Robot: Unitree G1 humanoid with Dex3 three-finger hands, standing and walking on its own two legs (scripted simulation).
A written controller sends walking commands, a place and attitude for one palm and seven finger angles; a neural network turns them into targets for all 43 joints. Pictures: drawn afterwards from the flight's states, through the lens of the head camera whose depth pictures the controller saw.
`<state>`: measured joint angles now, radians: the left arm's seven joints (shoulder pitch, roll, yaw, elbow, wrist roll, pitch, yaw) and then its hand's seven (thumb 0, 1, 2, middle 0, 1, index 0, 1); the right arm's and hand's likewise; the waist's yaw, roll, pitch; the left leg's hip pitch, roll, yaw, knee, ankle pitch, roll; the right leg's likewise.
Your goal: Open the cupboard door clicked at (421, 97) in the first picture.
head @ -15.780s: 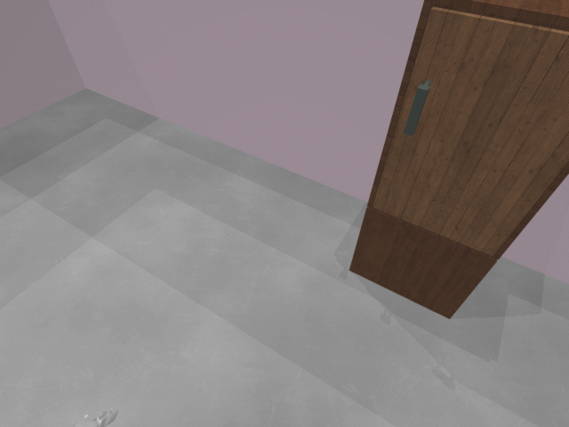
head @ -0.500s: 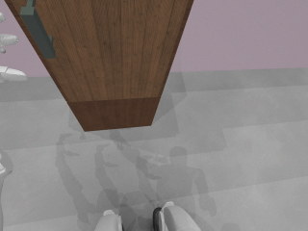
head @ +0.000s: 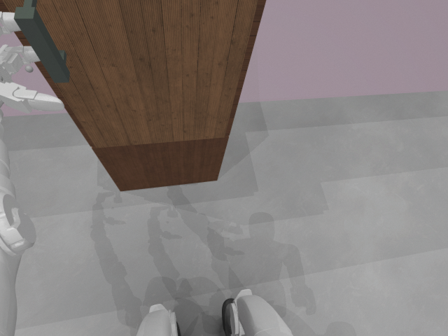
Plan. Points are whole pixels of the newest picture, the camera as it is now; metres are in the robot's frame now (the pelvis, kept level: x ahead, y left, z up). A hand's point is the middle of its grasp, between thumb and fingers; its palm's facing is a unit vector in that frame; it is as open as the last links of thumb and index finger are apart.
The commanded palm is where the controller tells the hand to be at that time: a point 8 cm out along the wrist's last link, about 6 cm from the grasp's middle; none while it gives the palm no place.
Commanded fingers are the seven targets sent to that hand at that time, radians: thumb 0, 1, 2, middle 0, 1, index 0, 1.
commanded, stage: slide the fingers in behind the handle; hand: left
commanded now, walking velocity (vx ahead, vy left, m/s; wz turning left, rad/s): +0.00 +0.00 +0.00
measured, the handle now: (47, 39) +0.59 +0.22 +0.10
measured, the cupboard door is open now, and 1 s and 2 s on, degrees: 0 0 1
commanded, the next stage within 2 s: close the thumb around the handle in 1.18 s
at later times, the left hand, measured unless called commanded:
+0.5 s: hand (41, 70) +0.53 +0.22 +0.10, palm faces +0.02 -1.00 +0.00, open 14.0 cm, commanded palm +0.51 +0.26 +0.10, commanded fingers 0.00 -0.50 0.30 -0.30 -1.20 -0.30 -1.20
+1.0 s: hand (57, 69) +0.53 +0.20 +0.10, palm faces +0.03 -1.00 -0.02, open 14.0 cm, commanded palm +0.51 +0.24 +0.10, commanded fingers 0.00 -0.50 0.30 -0.30 -1.20 -0.30 -1.20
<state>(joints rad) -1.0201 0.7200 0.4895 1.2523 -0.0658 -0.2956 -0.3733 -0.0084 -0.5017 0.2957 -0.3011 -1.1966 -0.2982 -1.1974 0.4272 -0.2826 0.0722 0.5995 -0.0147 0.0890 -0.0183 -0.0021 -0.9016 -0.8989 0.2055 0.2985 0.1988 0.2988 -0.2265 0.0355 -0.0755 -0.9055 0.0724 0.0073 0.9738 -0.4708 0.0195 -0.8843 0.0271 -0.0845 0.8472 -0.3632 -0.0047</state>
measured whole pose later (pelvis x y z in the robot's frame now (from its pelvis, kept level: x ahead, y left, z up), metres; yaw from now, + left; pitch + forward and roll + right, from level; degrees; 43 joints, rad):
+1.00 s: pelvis +0.00 +0.00 +0.00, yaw +0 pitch +22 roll -3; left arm -1.00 0.58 0.43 1.23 -0.06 -0.34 -0.25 -0.01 -0.50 0.30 -0.30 -1.20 -0.30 -1.20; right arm 0.43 -0.27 0.05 0.62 -0.02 0.07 0.01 0.00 -0.90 -0.90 0.21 0.30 0.20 0.30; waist -0.20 0.04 -0.09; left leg -0.86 0.06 0.02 0.96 -0.47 0.02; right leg -0.86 0.02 -0.07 0.85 -0.38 0.00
